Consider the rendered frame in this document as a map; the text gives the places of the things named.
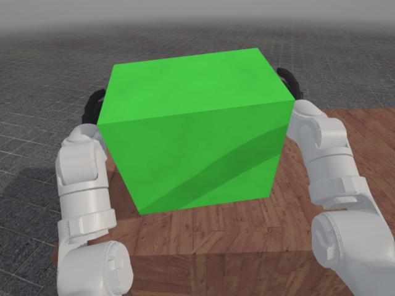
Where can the carton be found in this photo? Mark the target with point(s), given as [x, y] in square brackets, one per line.
[196, 130]

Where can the robot right forearm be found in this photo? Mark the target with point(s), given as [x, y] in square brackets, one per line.
[334, 180]

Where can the robot left forearm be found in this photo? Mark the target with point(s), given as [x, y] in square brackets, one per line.
[83, 190]

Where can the robot right hand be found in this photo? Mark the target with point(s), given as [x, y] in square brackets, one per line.
[291, 83]

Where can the pedestal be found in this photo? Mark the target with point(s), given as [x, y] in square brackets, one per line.
[257, 247]

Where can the left robot upper arm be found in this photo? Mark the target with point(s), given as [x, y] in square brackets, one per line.
[102, 269]

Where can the right robot upper arm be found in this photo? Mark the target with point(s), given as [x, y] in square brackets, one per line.
[357, 245]

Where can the robot left hand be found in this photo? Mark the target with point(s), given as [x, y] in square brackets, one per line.
[93, 107]

